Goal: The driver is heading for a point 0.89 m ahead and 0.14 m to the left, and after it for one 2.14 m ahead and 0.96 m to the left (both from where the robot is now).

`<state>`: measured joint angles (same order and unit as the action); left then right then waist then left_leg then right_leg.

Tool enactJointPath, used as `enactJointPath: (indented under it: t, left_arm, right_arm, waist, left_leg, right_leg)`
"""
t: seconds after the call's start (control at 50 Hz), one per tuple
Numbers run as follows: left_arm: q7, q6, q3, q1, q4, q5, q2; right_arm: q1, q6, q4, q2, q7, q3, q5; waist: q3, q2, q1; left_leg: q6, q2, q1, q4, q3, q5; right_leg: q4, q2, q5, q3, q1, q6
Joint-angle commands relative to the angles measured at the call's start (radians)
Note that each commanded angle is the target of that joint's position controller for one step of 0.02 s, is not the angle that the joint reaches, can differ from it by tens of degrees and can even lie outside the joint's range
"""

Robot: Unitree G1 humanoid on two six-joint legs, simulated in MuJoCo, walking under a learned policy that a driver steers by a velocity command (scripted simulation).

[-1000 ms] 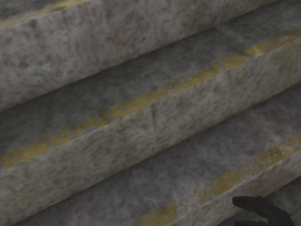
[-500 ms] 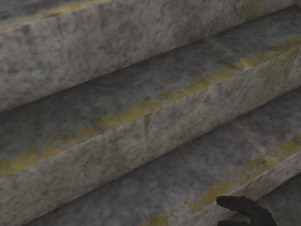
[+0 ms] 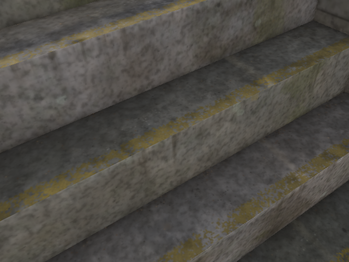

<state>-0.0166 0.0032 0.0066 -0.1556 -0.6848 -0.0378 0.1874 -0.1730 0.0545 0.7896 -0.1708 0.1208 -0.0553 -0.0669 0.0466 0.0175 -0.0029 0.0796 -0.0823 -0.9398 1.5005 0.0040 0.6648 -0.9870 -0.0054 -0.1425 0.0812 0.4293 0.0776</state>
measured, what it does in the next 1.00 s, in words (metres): goes down, backwards: right foot 0.24 m lower, then left foot 0.23 m lower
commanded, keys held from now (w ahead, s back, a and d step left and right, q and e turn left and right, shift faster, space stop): w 1.00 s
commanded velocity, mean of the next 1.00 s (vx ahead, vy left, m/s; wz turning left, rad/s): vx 0.50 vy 0.00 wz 0.00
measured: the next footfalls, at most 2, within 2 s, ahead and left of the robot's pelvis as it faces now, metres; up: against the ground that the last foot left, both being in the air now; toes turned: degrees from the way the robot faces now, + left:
right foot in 0.04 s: +0.04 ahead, -0.05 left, -0.24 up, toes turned -7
left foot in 0.80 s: -0.32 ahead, +0.09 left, -0.47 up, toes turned +5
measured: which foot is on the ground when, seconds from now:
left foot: up 0.00-0.78, down 0.80-1.00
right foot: up 0.00-0.02, down 0.04-0.72, up 0.74-1.00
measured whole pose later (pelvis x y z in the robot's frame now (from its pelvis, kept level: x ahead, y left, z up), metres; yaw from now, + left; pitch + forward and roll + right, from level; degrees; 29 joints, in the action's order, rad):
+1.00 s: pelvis -0.25 -0.01 -0.33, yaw +0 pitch +1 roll +2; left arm -0.04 -0.08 0.03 -0.18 -0.71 -0.04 0.14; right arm -0.36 -0.10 0.80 -0.12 0.11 -0.01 -0.03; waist 0.03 -0.09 0.02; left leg 0.05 -0.05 -0.14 0.67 -0.10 0.54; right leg -1.66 -0.10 -0.17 -0.07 0.93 -0.03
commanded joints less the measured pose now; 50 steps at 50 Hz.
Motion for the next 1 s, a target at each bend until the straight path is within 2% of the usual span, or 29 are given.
enactJointPath:
  t: [0.02, 0.06, 0.08, 0.1, 0.12, 0.14, 0.16, 0.22, 0.26, 0.32, 0.42, 0.5, 0.6, 0.66, 0.68, 0.7, 0.72, 0.74, 0.76, 0.78, 0.8, 0.82, 0.84, 0.86, 0.88, 0.9, 0.92, 0.96, 1.0]
  left_arm:
    - [0.017, -0.015, -0.022, -0.120, -0.122, 0.045, -0.038]
    - [0.034, 0.002, -0.065, 0.022, -0.058, -0.073, 0.003]
    - [0.014, 0.028, -0.047, -0.082, -0.054, -0.120, 0.053]
    - [-0.002, 0.054, 0.001, -0.172, -0.052, -0.087, 0.145]
    - [0.001, 0.079, 0.064, -0.177, -0.025, -0.029, 0.258]
    - [0.028, 0.099, 0.068, -0.072, 0.020, -0.012, 0.212]
    - [0.045, 0.113, 0.045, -0.054, 0.006, 0.006, 0.133]
    - [0.068, 0.115, 0.023, -0.143, -0.085, 0.003, 0.078]
    - [0.065, 0.118, 0.018, -0.143, -0.116, 0.011, 0.074]
    - [0.068, 0.119, 0.034, -0.136, -0.143, 0.008, 0.084]
    - [0.100, 0.089, 0.058, -0.141, -0.149, -0.008, 0.089]
    - [0.117, 0.066, 0.078, -0.032, -0.074, -0.025, 0.089]
    - [0.094, 0.074, 0.080, -0.047, -0.031, -0.035, 0.121]
    - [0.114, 0.042, 0.081, -0.017, -0.029, -0.031, 0.108]
    - [0.116, 0.019, 0.073, 0.089, -0.001, -0.045, 0.089]
    - [0.112, 0.004, 0.069, 0.278, 0.030, -0.066, 0.090]
    - [0.106, -0.016, 0.060, 0.346, 0.065, -0.042, 0.042]
    - [0.105, -0.056, 0.046, 0.185, 0.011, 0.009, -0.061]
    - [0.114, -0.095, 0.040, -0.024, -0.056, -0.014, -0.114]
    - [0.109, -0.084, 0.045, -0.109, -0.048, -0.046, -0.135]
    - [0.097, -0.101, 0.032, 0.018, 0.046, 0.009, -0.197]
    - [0.083, -0.062, -0.020, 0.075, 0.154, 0.007, -0.247]
    - [0.059, -0.010, -0.014, -0.016, 0.113, -0.037, -0.127]
    - [0.034, 0.035, 0.016, 0.026, 0.092, -0.071, -0.036]
    - [0.035, -0.004, 0.033, 0.169, 0.223, -0.058, 0.040]
    - [0.034, -0.024, 0.067, 0.273, 0.214, -0.065, 0.156]
    - [0.013, -0.035, 0.086, 0.333, 0.211, -0.050, 0.163]
    - [-0.033, -0.052, 0.061, 0.353, 0.206, -0.005, 0.092]
    - [-0.061, -0.050, 0.028, 0.290, 0.161, 0.048, 0.016]
  right_arm:
    - [-0.047, -0.017, -0.108, 0.087, 0.029, 0.017, 0.009]
    - [0.029, -0.010, -0.230, 0.195, 0.014, 0.030, 0.081]
    - [0.052, -0.032, -0.310, 0.259, 0.010, 0.072, 0.086]
    - [-0.015, -0.054, -0.298, 0.218, 0.009, 0.077, 0.044]
    - [-0.023, -0.056, -0.258, 0.077, -0.005, 0.047, -0.011]
    - [0.059, -0.043, -0.251, -0.022, -0.011, 0.017, -0.014]
    - [0.124, -0.033, -0.238, -0.086, -0.033, -0.006, -0.003]
    - [0.195, 0.013, -0.218, -0.002, -0.077, 0.011, 0.038]
    - [0.077, 0.019, -0.139, 0.047, -0.079, 0.027, 0.047]
    - [-0.035, 0.005, -0.094, 0.022, -0.094, 0.014, 0.033]
    - [-0.027, -0.012, -0.082, -0.054, -0.095, -0.005, 0.031]
    - [-0.111, -0.017, -0.083, -0.062, -0.089, -0.006, 0.022]
    - [-0.148, -0.055, -0.106, -0.059, -0.090, -0.013, 0.036]
    - [-0.109, -0.070, -0.147, -0.069, -0.112, 0.004, 0.052]
    - [-0.192, -0.060, -0.118, -0.079, -0.120, 0.009, 0.064]
    - [-0.306, -0.045, -0.080, -0.086, -0.135, 0.019, 0.080]
    - [-0.375, -0.029, -0.026, -0.133, -0.150, 0.025, 0.108]
    - [-0.234, -0.038, 0.012, -0.056, -0.166, 0.052, 0.113]
    - [-0.124, -0.058, -0.021, 0.000, -0.162, 0.078, 0.039]
    - [-0.043, -0.077, -0.049, -0.041, -0.125, 0.067, -0.023]
    - [-0.068, -0.085, -0.063, -0.120, -0.080, 0.053, -0.047]
    - [-0.121, -0.095, -0.040, -0.133, -0.074, 0.049, -0.044]
    - [-0.253, -0.127, -0.049, -0.233, -0.076, -0.002, -0.025]
    - [-0.262, -0.153, -0.071, -0.217, -0.065, -0.003, 0.010]
    - [-0.107, -0.188, -0.140, -0.380, -0.020, -0.078, 0.026]
    - [-0.061, -0.195, -0.126, -0.255, -0.014, -0.043, 0.037]
    - [-0.063, -0.198, -0.109, -0.223, 0.001, -0.031, 0.026]
    - [-0.078, -0.197, -0.107, -0.148, 0.008, 0.005, 0.037]
    - [-0.033, -0.181, -0.135, -0.126, 0.009, 0.003, 0.044]
  waist:
    - [-0.031, -0.264, 0.018]
    - [0.051, 0.028, 0.160]
    - [0.005, 0.135, 0.184]
    - [0.060, 0.098, 0.164]
    - [0.137, 0.003, 0.102]
    - [0.105, -0.120, 0.059]
    - [0.024, -0.059, 0.029]
    - [-0.122, 0.056, -0.008]
    - [-0.134, 0.042, 0.009]
    - [-0.036, -0.121, 0.032]
    - [-0.045, -0.142, 0.016]
    - [-0.008, -0.094, 0.050]
    - [0.099, 0.040, -0.017]
    - [0.090, 0.019, -0.006]
    - [0.064, -0.022, 0.069]
    - [-0.015, -0.007, 0.189]
    - [-0.129, 0.013, 0.206]
    - [-0.203, 0.338, 0.115]
    - [-0.073, 0.445, 0.028]
    - [0.027, 0.238, -0.048]
    - [0.003, 0.022, -0.114]
    - [-0.133, -0.196, -0.145]
    - [-0.073, -0.219, -0.076]
    - [-0.015, -0.243, 0.003]
    - [0.062, 0.129, -0.038]
    - [-0.034, 0.006, 0.019]
    - [-0.104, -0.014, 0.041]
    - [-0.198, -0.066, 0.043]
    - [-0.197, 0.024, 0.027]
  left_leg:
    - [0.018, -0.217, 0.073, 0.629, -0.049, 0.001]
    - [-0.066, -0.249, -0.247, 1.176, 0.193, -0.089]
    - [-0.072, -0.197, -0.418, 1.250, 0.192, -0.276]
    - [-0.071, -0.130, -0.546, 1.207, 0.162, -0.378]
    - [-0.091, -0.060, -0.551, 1.159, 0.110, -0.513]
    - [-0.129, -0.022, -0.524, 1.083, 0.109, -0.588]
    - [-0.135, 0.000, -0.455, 0.983, 0.125, -0.641]
    - [-0.096, 0.025, -0.277, 0.796, 0.083, -0.659]
    - [-0.075, 0.021, -0.168, 0.639, 0.056, -0.727]
    - [-0.034, 0.025, 0.028, 0.479, -0.017, -0.728]
    - [-0.044, 0.084, 0.209, -0.035, -0.038, -0.544]
    - [0.004, 0.094, 0.401, -0.153, 0.070, -0.505]
    - [0.032, 0.025, 0.352, 0.126, 0.014, -0.608]
    - [0.060, 0.079, 0.395, 0.019, 0.066, -0.480]
    - [0.092, 0.087, 0.562, -0.204, 0.042, -0.470]
    - [0.133, 0.122, 0.694, -0.578, -0.008, -0.471]
    - [0.189, 0.155, 0.765, -1.039, -0.071, -0.462]
    - [0.194, 0.171, 0.655, -1.287, -0.138, -0.725]
    - [0.140, 0.117, 0.580, -1.322, -0.274, -1.038]
    - [0.100, 0.119, 0.590, -1.161, -0.168, -0.979]
    - [0.080, 0.261, 0.652, -1.005, 0.121, -0.926]
    - [-0.021, 0.354, 0.697, -0.980, 0.175, -0.841]
    - [-0.011, 0.404, 0.961, -1.010, 0.240, -0.710]
    - [-0.038, 0.404, 1.118, -0.995, 0.226, -0.970]
    - [0.153, 0.663, 1.078, -1.200, 0.633, -0.623]
    - [0.153, 0.612, 0.985, -1.249, 0.715, -0.435]
    - [0.174, 0.584, 0.970, -1.227, 0.677, -0.537]
    - [0.164, 0.466, 0.860, -1.219, 0.454, -0.655]
    - [0.119, 0.310, 0.641, -1.226, 0.224, -0.650]
  right_leg:
    - [0.852, -0.089, 0.553, 0.099, -0.168, 0.024]
    - [0.525, -0.135, 0.510, -0.106, -0.302, -0.080]
    - [0.377, -0.224, 0.595, -0.148, -0.338, -0.159]
    - [0.383, -0.274, 0.455, -0.174, -0.481, -0.187]
    - [0.545, -0.340, -0.161, -0.301, -0.495, -0.138]
    - [0.714, -0.394, -0.406, -0.498, -0.401, -0.071]
    - [0.774, -0.372, -0.473, -0.525, -0.307, -0.043]
    - [0.738, -0.305, -0.453, -0.423, -0.091, -0.010]
    - [0.672, -0.241, -0.461, -0.329, -0.007, -0.034]
    - [0.685, -0.180, -0.513, -0.239, -0.013, -0.036]
    - [0.765, -0.203, -0.588, -0.251, -0.077, -0.032]
    - [0.659, -0.240, -0.543, -0.307, 0.034, 0.000]
    - [0.455, -0.264, -0.614, -0.395, 0.038, 0.154]
    - [0.406, -0.269, -0.699, -0.461, 0.193, 0.125]
    - [0.403, -0.189, -0.611, -0.305, 0.334, 0.050]
    - [0.311, -0.128, -0.519, -0.110, 0.491, -0.005]
    - [0.107, -0.059, -0.390, 0.088, 0.587, -0.041]
    - [-0.395, 0.070, -0.407, 0.208, 0.508, 0.032]
    - [-0.999, 0.187, -0.503, 0.116, 0.358, 0.029]
    - [-1.427, 0.292, -0.444, -0.070, 0.435, -0.008]
    - [-1.581, 0.225, -0.336, -0.262, 0.719, -0.040]
    - [-1.466, 0.155, -0.124, -0.359, 1.035, -0.032]
    - [-1.321, 0.123, -0.130, -0.270, 1.138, -0.044]
    - [-1.356, 0.146, -0.138, -0.227, 1.168, -0.063]
    - [-1.251, -0.023, -0.072, -0.323, 1.152, -0.085]
    - [-1.097, -0.094, 0.061, -0.346, 1.125, -0.114]
    - [-1.021, -0.079, 0.078, -0.352, 1.095, -0.120]
    - [-0.690, -0.149, -0.025, -0.207, 0.892, -0.114]
    - [-0.190, -0.134, -0.064, -0.011, 0.441, -0.110]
